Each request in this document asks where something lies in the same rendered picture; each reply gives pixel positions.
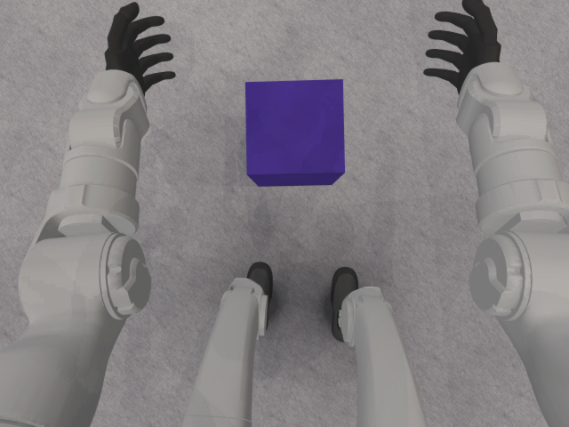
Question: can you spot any robot right forearm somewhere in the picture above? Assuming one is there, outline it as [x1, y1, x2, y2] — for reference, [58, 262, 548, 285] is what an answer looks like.
[456, 62, 569, 236]

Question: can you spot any robot left hand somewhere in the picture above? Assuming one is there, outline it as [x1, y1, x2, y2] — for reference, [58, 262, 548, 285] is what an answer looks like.
[105, 2, 176, 97]

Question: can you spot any robot left forearm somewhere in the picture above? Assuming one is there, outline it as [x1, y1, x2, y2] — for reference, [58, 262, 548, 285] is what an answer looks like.
[19, 69, 149, 315]

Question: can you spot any robot right hand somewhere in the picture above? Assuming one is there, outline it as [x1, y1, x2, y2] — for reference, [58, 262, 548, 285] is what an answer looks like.
[423, 0, 501, 94]

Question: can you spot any robot right foot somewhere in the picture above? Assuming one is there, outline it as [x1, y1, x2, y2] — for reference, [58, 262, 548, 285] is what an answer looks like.
[331, 267, 358, 342]

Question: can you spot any robot left upper arm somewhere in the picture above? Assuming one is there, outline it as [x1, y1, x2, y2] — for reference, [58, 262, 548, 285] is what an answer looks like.
[0, 232, 151, 427]

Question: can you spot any robot right upper arm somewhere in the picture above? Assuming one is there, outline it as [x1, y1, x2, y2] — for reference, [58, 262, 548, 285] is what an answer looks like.
[469, 230, 569, 427]

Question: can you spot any right robot thigh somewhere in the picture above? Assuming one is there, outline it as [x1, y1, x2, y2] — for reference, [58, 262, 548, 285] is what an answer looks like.
[342, 295, 428, 427]

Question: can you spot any carton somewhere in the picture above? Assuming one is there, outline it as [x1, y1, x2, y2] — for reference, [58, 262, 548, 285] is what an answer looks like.
[245, 79, 345, 187]

